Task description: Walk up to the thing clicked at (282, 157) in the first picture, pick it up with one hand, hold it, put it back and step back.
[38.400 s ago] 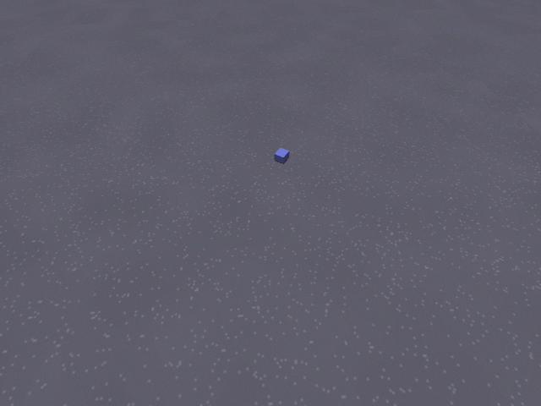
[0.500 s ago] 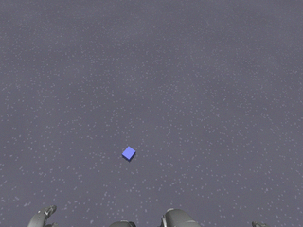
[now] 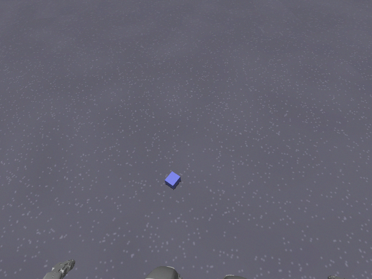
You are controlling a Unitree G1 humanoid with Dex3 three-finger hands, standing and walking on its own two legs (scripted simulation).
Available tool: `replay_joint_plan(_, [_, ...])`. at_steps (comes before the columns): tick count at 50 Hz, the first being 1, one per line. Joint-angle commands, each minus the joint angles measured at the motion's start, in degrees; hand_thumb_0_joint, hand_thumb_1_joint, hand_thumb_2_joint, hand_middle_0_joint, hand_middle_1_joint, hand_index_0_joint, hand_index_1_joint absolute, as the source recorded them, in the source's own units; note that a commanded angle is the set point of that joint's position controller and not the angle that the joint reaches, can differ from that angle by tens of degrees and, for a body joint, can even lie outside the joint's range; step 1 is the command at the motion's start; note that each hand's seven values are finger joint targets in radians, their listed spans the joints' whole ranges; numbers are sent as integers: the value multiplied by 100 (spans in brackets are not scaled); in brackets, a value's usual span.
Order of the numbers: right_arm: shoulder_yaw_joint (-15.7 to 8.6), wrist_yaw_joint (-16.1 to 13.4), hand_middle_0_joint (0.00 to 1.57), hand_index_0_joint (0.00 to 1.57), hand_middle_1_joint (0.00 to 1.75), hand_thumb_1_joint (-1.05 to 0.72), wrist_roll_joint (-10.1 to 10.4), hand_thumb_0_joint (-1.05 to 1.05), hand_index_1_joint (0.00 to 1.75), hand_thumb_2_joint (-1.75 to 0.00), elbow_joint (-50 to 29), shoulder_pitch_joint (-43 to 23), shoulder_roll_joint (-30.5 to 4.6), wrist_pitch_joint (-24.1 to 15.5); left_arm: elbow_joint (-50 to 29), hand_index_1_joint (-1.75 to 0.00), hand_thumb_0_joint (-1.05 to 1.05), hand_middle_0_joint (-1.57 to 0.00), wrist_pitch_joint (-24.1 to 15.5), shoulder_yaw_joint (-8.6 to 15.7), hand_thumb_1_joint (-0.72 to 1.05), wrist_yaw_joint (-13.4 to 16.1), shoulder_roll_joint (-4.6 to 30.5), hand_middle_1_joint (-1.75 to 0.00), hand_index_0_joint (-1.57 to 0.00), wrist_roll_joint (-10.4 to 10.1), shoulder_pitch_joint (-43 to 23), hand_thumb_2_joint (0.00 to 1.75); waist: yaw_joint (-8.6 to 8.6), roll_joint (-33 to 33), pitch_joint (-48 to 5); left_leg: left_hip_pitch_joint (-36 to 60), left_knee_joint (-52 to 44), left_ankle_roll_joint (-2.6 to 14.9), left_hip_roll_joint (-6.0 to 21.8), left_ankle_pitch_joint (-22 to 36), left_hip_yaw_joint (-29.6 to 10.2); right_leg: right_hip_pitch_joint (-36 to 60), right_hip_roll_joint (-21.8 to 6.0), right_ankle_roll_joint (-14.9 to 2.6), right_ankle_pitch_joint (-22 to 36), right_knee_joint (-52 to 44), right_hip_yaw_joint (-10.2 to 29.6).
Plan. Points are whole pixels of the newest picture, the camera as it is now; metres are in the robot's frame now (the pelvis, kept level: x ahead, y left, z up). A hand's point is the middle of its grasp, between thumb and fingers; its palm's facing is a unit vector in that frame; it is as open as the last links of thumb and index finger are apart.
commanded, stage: step back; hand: left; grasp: from above
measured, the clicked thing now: (172, 180) +0.67 +0.14 -0.74
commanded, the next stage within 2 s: none
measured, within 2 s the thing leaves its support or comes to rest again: neither
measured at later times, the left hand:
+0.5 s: hand out of the picture -0.09 +0.27 -0.16, palm faces -0.02 -0.91 -0.40, open 7.4 cm
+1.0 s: hand out of the picture -0.23 +0.23 -0.15, palm faces +0.06 -0.93 -0.36, open 7.4 cm
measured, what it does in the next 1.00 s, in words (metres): walks backwards: left foot, then right foot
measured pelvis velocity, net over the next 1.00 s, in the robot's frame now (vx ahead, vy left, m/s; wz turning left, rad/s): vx -0.35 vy -0.03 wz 0.07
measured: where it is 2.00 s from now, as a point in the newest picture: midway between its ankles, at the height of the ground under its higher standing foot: outside the picture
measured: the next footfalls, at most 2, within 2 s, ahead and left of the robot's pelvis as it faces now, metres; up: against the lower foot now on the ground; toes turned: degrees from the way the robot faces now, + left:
left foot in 0.12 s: -0.02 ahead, +0.13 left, +0.00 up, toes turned +0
right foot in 0.52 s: -0.19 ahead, -0.15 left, +0.00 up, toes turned +2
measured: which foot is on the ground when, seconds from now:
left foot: up 0.00-0.10, down 0.12-0.56, up 0.58-0.84, down 0.86-1.00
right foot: down 0.00-0.14, up 0.16-0.50, down 0.52-0.90, up 0.92-1.00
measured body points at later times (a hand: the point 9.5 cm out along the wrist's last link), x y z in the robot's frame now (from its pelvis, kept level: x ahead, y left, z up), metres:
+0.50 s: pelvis -0.17 -0.01 -0.02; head -0.11 +0.00 +0.43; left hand -0.09 +0.32 -0.14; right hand -0.02 -0.32 -0.11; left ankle -0.06 +0.13 -0.73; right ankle -0.23 -0.15 -0.73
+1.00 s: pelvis -0.35 -0.03 +0.00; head -0.29 -0.01 +0.44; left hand -0.23 +0.28 -0.13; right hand -0.25 -0.33 -0.12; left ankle -0.32 +0.08 -0.73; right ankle -0.32 -0.17 -0.67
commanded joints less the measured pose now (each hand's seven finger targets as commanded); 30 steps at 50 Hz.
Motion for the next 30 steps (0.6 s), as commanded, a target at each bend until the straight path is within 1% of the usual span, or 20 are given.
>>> replay_joint_plan(1, [-220, -93, 20, 20, 30, -90, -76, 0, 30, -90, -575, -24, -814, -173, -594, -30, 0, -20, -91, 367, 90, 171, 1375, -30, -20, 7, 130, 90, 211, -1044, -1284, -412, -1354, -43, 425, -267, 325, 1967, -1495, -1086, 2721, -363, 1313])
replay_joint_plan(3, [-246, -81, 20, 20, 30, -90, -95, 0, 30, -90, -469, 326, -784, -207, -649, -30, 0, -20, -29, 360, 90, 151, 1414, -30, -20, -38, -4, 90, 63, -1189, -1431, 82, -2593, 64, 547, 299, 506, 1909, -1362, -926, 2675, -30, 1160])
replay_joint_plan(5, [-312, -65, 20, 20, 30, -90, -144, 0, 30, -90, -289, 712, -809, -227, -719, -30, 0, -20, 47, 334, 90, 92, 1508, -30, -20, -123, -207, 90, -187, -916, -1444, 957, -3790, 129, 451, 1767, 841, 1230, -1100, -599, 1982, 363, 865])
replay_joint_plan(6, [-379, -62, 20, 20, 30, -90, -199, 0, 30, -90, -332, 611, -1011, -240, -777, -30, 0, -20, 76, 279, 90, 70, 1320, -30, -20, -126, -123, 90, -118, -491, -1394, 1328, -3798, 285, 816, 2103, 229, 523, -819, -333, 1171, 506, 775])
replay_joint_plan(7, [-499, -52, 20, 20, 30, -90, -283, 0, 30, -90, -432, 522, -1516, -244, -842, -30, 0, -20, 77, 236, 90, 53, 1120, -30, -20, -153, -68, 90, -103, 689, -1343, 1651, -3967, 764, 2042, 2688, -1380, -590, -138, -27, -271, 1354, 387])
replay_joint_plan(8, [-578, -2, 20, 20, 30, -90, -237, 0, 30, -90, -558, 170, -2025, -200, -855, -30, 0, -20, 75, 366, 90, 117, 1312, -30, -20, -160, -455, 90, -350, 1423, -1022, 579, -4360, 1709, 2927, 2659, -2281, -656, 462, 142, -2238, 2501, 365])
replay_joint_plan(9, [-584, -41, 20, 20, 30, -90, -267, 0, 30, -90, -635, -133, -2014, -239, -768, -30, 0, -20, 85, 437, 90, 147, 1450, -30, -20, -91, -614, 90, -372, 1268, -629, -293, -4528, 2020, 3209, 2398, -2713, -425, 374, 165, -2430, 3574, 1031])
replay_joint_plan(10, [-511, -82, 20, 20, 30, -90, -260, 0, 30, -90, -668, -346, -1774, -267, -662, -30, 0, -20, 101, 455, 90, 120, 1498, -30, -20, -102, -440, 90, -189, 1019, -499, -285, -4389, 1922, 3046, 2387, -2177, -473, 324, 129, -2089, 3980, 1111])
replay_joint_plan(11, [-408, -71, 20, 20, 30, -90, -301, 0, 30, -90, -731, -493, -1488, -258, -545, -30, 0, -20, 114, 446, 90, 97, 1342, -30, -20, -161, -203, 90, -43, 732, -560, 31, -4147, 1609, 2464, 2950, -1276, -626, 526, 92, -1801, 4153, 1204])
replay_joint_plan(12, [-341, -83, 20, 20, 30, -90, -286, 0, 30, -90, -769, -698, -1268, -269, -466, -30, 0, -20, 103, 412, 90, 78, 1246, -30, -20, -212, 137, 90, 159, 640, -640, 565, -3864, 1388, 2117, 3472, -738, -945, 565, 83, -1569, 4245, 1179])
replay_joint_plan(13, [-335, -88, 20, 20, 30, -90, -238, 0, 30, -90, -739, -606, -1182, -276, -394, -30, 0, -20, 97, 419, 90, 59, 1238, -30, -20, -201, 251, 90, 158, 605, -691, 607, -3770, 1240, 1954, 3496, -512, -935, 635, 109, -1441, 4297, 1099])
replay_joint_plan(18, [-383, -100, 20, 20, 30, -90, -180, 0, 30, -90, -677, 37, -1174, -224, -504, -30, 0, -20, 16, 365, 90, 55, 1129, -30, -20, -124, 133, 90, -292, 777, -1095, 1998, -3390, 1464, 1933, 3630, -499, -1079, 454, 474, -1615, 2856, 791])
replay_joint_plan(22, [-425, -74, 20, 20, 30, -90, -208, 0, 30, -90, -771, -157, -1338, -119, -302, -30, 0, -20, -43, 312, 90, 66, 1134, -30, -20, -146, 425, 90, -272, 1193, -1445, 1969, -3232, 1405, 2008, 3404, -500, -254, 91, 404, -1508, 873, 312])
replay_joint_plan(24, [-458, -58, 20, 20, 30, -90, -174, 0, 30, -90, -812, -333, -1475, -33, 4, -30, 0, -20, -65, 343, 90, 32, 1177, -30, -20, -134, 918, 90, -85, 1225, -1673, 1527, -3050, 1239, 1918, 3002, -438, 580, 72, 270, -771, -400, 80])
replay_joint_plan(25, [-443, -42, 20, 20, 30, -90, -135, 0, 30, -90, -831, -449, -1446, 15, 189, -30, 0, -20, -76, 368, 90, 20, 1194, -30, -20, -109, 1180, 90, 52, 1106, -1689, 1091, -2871, 1044, 1775, 2714, -292, 1004, 106, 160, -244, -971, -39])
replay_joint_plan(26, [-397, -29, 20, 20, 30, -90, -90, 0, 30, -90, -875, -576, -1274, 36, 212, -30, 0, -20, -88, 397, 90, 20, 1357, -30, -20, -41, 1190, 90, 91, 725, -1508, 418, -2585, 749, 1495, 1951, -143, 1142, -90, 10, -108, -984, 411])
replay_joint_plan(27, [-321, -30, 20, 20, 30, -90, -53, 0, 30, -90, -996, -557, -950, 25, 100, -30, 0, -20, -99, 534, 90, 4, 1835, -30, -20, 56, 1104, 90, 98, -695, -1183, -877, -1681, 345, 647, 597, 133, 1156, -1078, -322, -561, -1193, 2046])
replay_joint_plan(28, [-357, -129, 20, 20, 30, -90, -49, 0, 30, -90, -1090, -764, -910, 12, -206, -30, 0, -20, -46, 657, 90, 2, 2490, -30, -20, 48, 475, 90, 285, -1742, -779, -809, -365, 60, 116, -597, 230, -344, -2224, -1258, -845, -1694, 3043])
replay_joint_plan(29, [-465, -160, 20, 20, 30, -90, -67, 0, 30, -90, -942, -607, -1185, 27, -447, -30, 0, -20, -69, 636, 90, 49, 2517, -30, -20, 25, -104, 90, 154, -1820, -355, -351, 490, 19, 450, -600, -130, -1372, -2582, -1533, -1066, -1987, 3475])
replay_joint_plan(30, [-455, -103, 20, 20, 30, -90, -57, 0, 30, -90, -790, -436, -1269, 4, -527, -30, 0, -20, -100, 534, 90, 65, 2186, -30, -20, 27, -334, 90, -34, -1477, -300, -30, 596, 68, 413, -350, -227, -1498, -2283, -1370, -599, -1786, 2821])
